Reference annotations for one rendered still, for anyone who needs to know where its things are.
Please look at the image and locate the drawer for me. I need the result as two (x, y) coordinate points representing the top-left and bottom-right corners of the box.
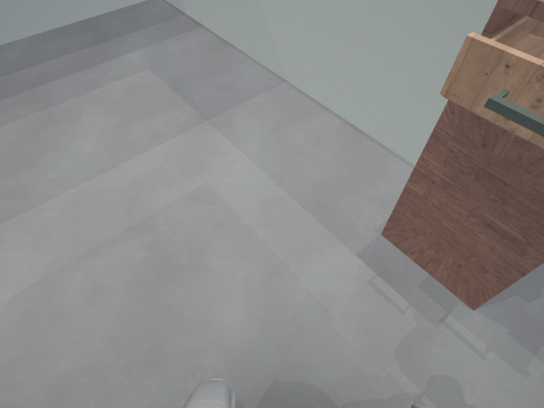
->
(440, 16), (544, 150)

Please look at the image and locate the handle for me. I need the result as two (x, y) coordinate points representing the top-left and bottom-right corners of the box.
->
(484, 88), (544, 137)

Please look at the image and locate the left robot thigh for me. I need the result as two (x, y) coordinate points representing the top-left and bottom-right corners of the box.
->
(183, 380), (236, 408)

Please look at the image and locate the cabinet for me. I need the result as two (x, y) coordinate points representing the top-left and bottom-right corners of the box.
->
(381, 0), (544, 310)

